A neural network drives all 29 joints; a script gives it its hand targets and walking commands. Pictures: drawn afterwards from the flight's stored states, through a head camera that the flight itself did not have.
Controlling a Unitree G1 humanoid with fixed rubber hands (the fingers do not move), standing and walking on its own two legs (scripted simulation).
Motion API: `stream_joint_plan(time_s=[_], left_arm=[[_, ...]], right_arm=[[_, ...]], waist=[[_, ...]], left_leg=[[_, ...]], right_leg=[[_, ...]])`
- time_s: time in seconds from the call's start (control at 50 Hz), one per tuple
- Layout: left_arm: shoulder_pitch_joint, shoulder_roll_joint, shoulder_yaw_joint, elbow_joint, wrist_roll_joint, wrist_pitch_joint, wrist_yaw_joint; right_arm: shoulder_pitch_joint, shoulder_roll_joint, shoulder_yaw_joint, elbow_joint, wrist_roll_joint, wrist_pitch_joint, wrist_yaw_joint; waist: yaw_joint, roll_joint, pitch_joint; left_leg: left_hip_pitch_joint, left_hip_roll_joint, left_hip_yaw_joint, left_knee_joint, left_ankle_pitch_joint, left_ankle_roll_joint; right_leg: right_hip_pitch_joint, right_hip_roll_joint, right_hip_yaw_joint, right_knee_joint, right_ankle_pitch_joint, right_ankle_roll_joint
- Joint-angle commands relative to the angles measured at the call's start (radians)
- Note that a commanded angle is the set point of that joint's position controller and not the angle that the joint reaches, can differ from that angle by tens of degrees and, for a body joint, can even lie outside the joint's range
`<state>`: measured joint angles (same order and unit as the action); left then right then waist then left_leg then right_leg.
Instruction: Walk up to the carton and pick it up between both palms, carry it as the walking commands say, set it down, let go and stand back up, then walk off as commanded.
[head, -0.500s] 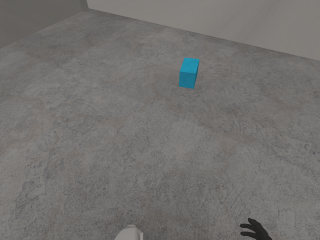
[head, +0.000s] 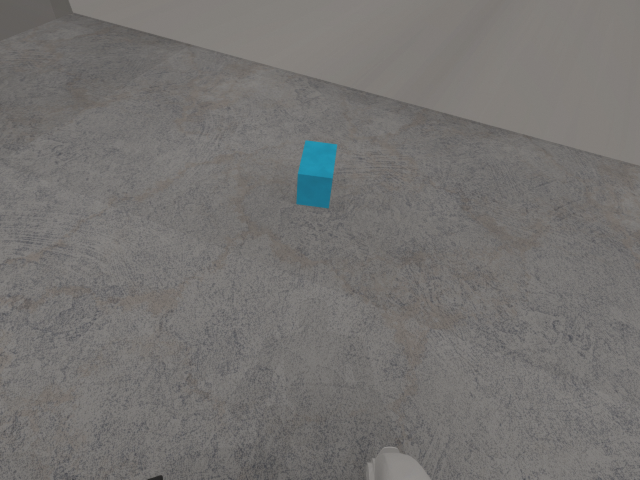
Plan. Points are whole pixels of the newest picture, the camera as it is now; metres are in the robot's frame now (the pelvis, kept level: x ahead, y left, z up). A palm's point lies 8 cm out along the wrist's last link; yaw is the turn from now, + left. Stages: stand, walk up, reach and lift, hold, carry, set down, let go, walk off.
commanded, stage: walk up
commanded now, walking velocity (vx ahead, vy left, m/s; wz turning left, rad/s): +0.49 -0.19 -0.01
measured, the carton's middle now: (317, 174) +1.49 -0.14 -0.70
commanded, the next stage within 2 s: none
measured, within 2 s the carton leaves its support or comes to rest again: neither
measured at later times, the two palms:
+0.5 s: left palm out of the picture +0.17 +0.18 -0.12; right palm (485, 334) +0.37 -0.32 -0.13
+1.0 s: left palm (187, 253) +0.57 +0.23 -0.15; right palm (453, 303) +0.42 -0.26 -0.11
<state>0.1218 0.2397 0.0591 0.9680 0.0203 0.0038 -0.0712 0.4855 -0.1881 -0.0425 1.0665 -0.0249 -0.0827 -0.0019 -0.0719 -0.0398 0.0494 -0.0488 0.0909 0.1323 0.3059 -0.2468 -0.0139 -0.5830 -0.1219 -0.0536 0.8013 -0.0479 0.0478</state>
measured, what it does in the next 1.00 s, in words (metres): walks ahead: right foot, then left foot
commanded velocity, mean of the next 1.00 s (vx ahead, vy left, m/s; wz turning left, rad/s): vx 0.50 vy -0.04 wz -0.01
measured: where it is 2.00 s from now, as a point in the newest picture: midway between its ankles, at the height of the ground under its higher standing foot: (313, 279)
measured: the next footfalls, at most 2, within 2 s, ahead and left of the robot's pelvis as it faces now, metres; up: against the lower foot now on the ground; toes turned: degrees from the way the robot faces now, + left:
right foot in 0.18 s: +0.24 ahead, -0.19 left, +0.00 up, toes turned -8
left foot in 0.68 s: +0.51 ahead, +0.09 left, +0.00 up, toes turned +9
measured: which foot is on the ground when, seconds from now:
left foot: down 0.00-0.18, up 0.20-0.66, down 0.68-1.00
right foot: up 0.00-0.16, down 0.18-0.70, up 0.72-1.00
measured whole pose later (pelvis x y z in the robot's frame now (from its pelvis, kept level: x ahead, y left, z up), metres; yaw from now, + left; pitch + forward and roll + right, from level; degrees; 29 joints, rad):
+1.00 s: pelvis +0.49 -0.02 +0.00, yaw +0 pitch +0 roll -3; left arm 0.18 0.25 0.06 1.00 0.03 0.00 -0.05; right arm 0.45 -0.19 -0.05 1.07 -0.02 -0.08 0.00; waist -0.05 -0.05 0.05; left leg -0.11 0.09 0.14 0.34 -0.22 0.01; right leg -0.59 -0.12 -0.05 0.97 -0.09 0.04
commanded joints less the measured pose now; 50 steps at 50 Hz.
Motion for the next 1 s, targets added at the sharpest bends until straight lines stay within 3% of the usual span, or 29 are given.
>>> stream_joint_plan(time_s=[0.0,0.06,0.1,0.14,0.16,0.18,0.2,0.22,0.24,0.26,0.3,0.34,0.48,0.5,0.54,0.6,0.62,0.64,0.66,0.68,0.7,0.72,0.74,0.76,0.8,0.86,0.98], left_arm=[[-0.094,0.002,-0.007,-0.067,-0.009,-0.012,-0.012],[-0.131,0.018,-0.003,-0.075,-0.004,-0.024,-0.011],[-0.105,0.031,-0.007,-0.068,0.007,-0.047,0.000],[0.108,0.107,0.025,0.018,0.016,-0.072,0.026],[0.273,0.191,0.052,0.059,0.034,-0.080,0.040],[0.388,0.299,0.072,0.073,0.038,-0.080,0.055],[0.405,0.287,0.065,0.071,0.017,-0.078,0.056],[0.339,0.247,0.050,0.050,0.018,-0.082,0.055],[0.240,0.172,0.032,0.033,0.012,-0.091,0.058],[0.173,0.114,0.017,0.023,0.005,-0.098,0.060],[0.157,0.075,0.003,0.027,-0.003,-0.108,0.062],[0.202,0.072,-0.002,0.036,-0.003,-0.115,0.061],[0.337,0.106,0.002,0.060,-0.003,-0.113,0.075],[0.348,0.106,0.004,0.066,-0.004,-0.113,0.075],[0.362,0.095,0.005,0.087,-0.009,-0.105,0.071],[0.390,0.119,0.013,0.111,-0.010,-0.093,0.077],[0.386,0.135,0.016,0.116,-0.013,-0.090,0.079],[0.366,0.146,0.017,0.120,-0.018,-0.085,0.079],[0.361,0.127,0.011,0.123,-0.017,-0.081,0.078],[0.396,0.071,-0.008,0.129,-0.013,-0.080,0.077],[0.439,0.037,0.003,0.095,-0.007,-0.076,0.081],[0.420,0.054,0.008,0.098,0.000,-0.067,0.079],[0.380,0.044,0.008,0.089,-0.005,-0.068,0.072],[0.346,0.020,0.001,0.088,-0.011,-0.068,0.065],[0.332,0.010,0.003,0.086,0.000,-0.044,0.056],[0.283,0.011,0.005,0.069,0.011,-0.017,0.039],[0.035,0.004,0.000,-0.019,0.008,0.001,0.005]], right_arm=[[0.006,-0.174,-0.034,-0.048,-0.003,-0.011,-0.008],[0.024,-0.200,-0.044,-0.038,-0.004,-0.004,-0.013],[0.014,-0.171,-0.034,-0.021,0.001,0.008,-0.008],[0.032,-0.158,-0.026,-0.015,0.006,0.014,0.001],[0.021,-0.118,-0.014,-0.045,0.002,0.010,0.006],[0.023,-0.050,-0.004,-0.089,0.007,0.003,0.004],[-0.037,-0.112,-0.016,-0.097,-0.008,0.007,0.001],[-0.072,-0.126,-0.026,-0.087,-0.005,0.009,0.003],[-0.089,-0.100,-0.026,-0.078,-0.001,0.009,0.005],[-0.077,-0.083,-0.027,-0.069,0.001,0.019,0.013],[-0.072,-0.068,-0.031,-0.074,-0.005,0.050,0.028],[-0.135,-0.074,-0.037,-0.101,-0.009,0.073,0.039],[-0.416,-0.072,-0.028,-0.175,0.003,0.082,0.067],[-0.449,-0.066,-0.023,-0.181,0.009,0.079,0.069],[-0.512,-0.063,-0.016,-0.212,0.016,0.065,0.069],[-0.516,-0.083,-0.018,-0.207,0.007,0.053,0.057],[-0.488,-0.091,-0.018,-0.201,0.005,0.046,0.053],[-0.397,-0.109,-0.022,-0.174,0.000,0.036,0.046],[-0.238,-0.151,-0.034,-0.113,-0.006,0.023,0.033],[-0.064,-0.242,-0.059,-0.062,-0.020,0.014,0.019],[0.079,-0.396,-0.091,-0.035,-0.017,0.020,0.001],[-0.007,-0.360,-0.077,-0.041,0.001,0.026,0.000],[-0.108,-0.278,-0.058,-0.052,0.004,0.022,0.000],[-0.173,-0.203,-0.041,-0.062,0.004,0.013,0.004],[-0.210,-0.114,-0.019,-0.059,0.005,-0.002,0.004],[-0.125,-0.130,-0.019,-0.050,0.005,-0.017,0.006],[-0.012,-0.147,-0.027,-0.043,0.003,-0.015,-0.005]], waist=[[0.009,0.204,0.095],[-0.001,0.230,0.092],[0.014,0.284,0.052],[0.106,0.084,-0.074],[0.177,-0.082,-0.189],[0.212,-0.326,-0.294],[0.205,-0.183,-0.300],[0.173,-0.058,-0.215],[0.130,-0.019,-0.115],[0.086,-0.024,-0.077],[0.057,-0.112,-0.047],[0.062,-0.136,-0.005],[0.123,-0.109,0.090],[0.129,-0.121,0.097],[0.124,-0.211,0.092],[0.130,-0.148,0.098],[0.114,-0.127,0.081],[0.065,-0.079,0.033],[0.001,0.009,-0.072],[-0.056,0.172,-0.200],[-0.080,0.352,-0.310],[-0.022,0.245,-0.272],[0.025,0.198,-0.157],[0.051,0.165,-0.059],[0.089,0.191,-0.034],[0.090,0.203,-0.037],[0.037,0.193,0.061]], left_leg=[[-0.053,0.230,-0.134,-0.184,0.121,0.093],[-0.006,0.244,-0.110,-0.153,0.207,0.085],[-0.028,0.194,-0.037,-0.093,0.172,0.075],[-0.166,0.125,0.023,0.245,0.254,0.058],[-0.349,0.072,0.021,0.544,0.055,0.034],[-0.600,-0.055,-0.024,0.847,-0.318,0.013],[-0.645,0.009,-0.154,0.961,-0.290,0.033],[-0.663,0.038,-0.175,0.997,-0.194,0.037],[-0.641,0.073,-0.169,0.960,-0.095,0.025],[-0.575,0.083,-0.162,0.920,-0.025,0.014],[-0.494,0.071,-0.138,0.874,0.023,-0.003],[-0.523,0.067,-0.118,0.817,0.083,-0.014],[-0.587,0.042,-0.066,0.464,0.205,-0.055],[-0.563,0.033,-0.053,0.402,0.213,-0.055],[-0.444,0.007,-0.012,0.326,0.175,-0.040],[-0.403,-0.003,0.017,0.274,0.108,-0.032],[-0.369,-0.014,0.019,0.242,0.089,-0.028],[-0.252,-0.031,0.034,0.187,0.106,-0.021],[-0.036,-0.044,0.045,0.171,0.070,-0.003],[0.206,0.147,-0.208,0.145,-0.050,0.021],[0.354,0.471,-0.773,-0.083,-0.067,0.089],[0.244,0.471,-0.748,-0.077,-0.008,0.108],[0.091,0.400,-0.602,-0.069,0.030,0.095],[-0.021,0.321,-0.455,-0.063,0.095,0.085],[-0.111,0.227,-0.276,-0.078,0.220,0.057],[-0.101,0.211,-0.190,-0.065,0.356,0.061],[-0.066,0.234,-0.167,-0.152,0.180,0.088]], right_leg=[[0.013,0.003,-0.018,-0.146,0.027,-0.003],[0.066,0.020,-0.037,-0.237,-0.039,-0.014],[0.195,0.045,-0.080,-0.296,-0.105,-0.025],[0.550,0.084,-0.125,-0.339,-0.155,-0.047],[0.738,-0.099,0.111,-0.381,-0.262,-0.097],[0.869,-0.350,0.553,-0.553,-0.393,-0.200],[0.832,-0.385,0.616,-0.575,-0.410,-0.209],[0.739,-0.381,0.588,-0.559,-0.280,-0.190],[0.616,-0.324,0.451,-0.542,-0.116,-0.178],[0.518,-0.253,0.339,-0.547,-0.044,-0.153],[0.433,-0.193,0.210,-0.576,0.011,-0.128],[0.420,-0.182,0.162,-0.610,-0.006,-0.133],[0.484,-0.183,0.084,-0.696,-0.099,-0.142],[0.487,-0.175,0.063,-0.702,-0.105,-0.141],[0.450,-0.118,-0.012,-0.700,-0.166,-0.146],[0.495,-0.155,0.022,-0.651,-0.080,-0.155],[0.520,-0.164,0.029,-0.599,0.019,-0.150],[0.511,-0.143,0.003,-0.470,0.122,-0.138],[0.440,-0.081,-0.043,-0.251,0.168,-0.117],[0.232,-0.005,-0.062,0.057,-0.112,-0.090],[-0.015,0.129,0.015,0.330,-0.527,-0.063],[-0.023,0.046,0.133,0.435,-0.477,-0.070],[-0.014,0.015,0.122,0.435,-0.366,-0.077],[-0.004,-0.013,0.104,0.405,-0.274,-0.071],[0.043,-0.029,0.070,0.367,-0.185,-0.047],[0.034,-0.018,0.040,0.319,-0.112,-0.018],[-0.069,-0.018,0.017,0.087,0.015,0.001]])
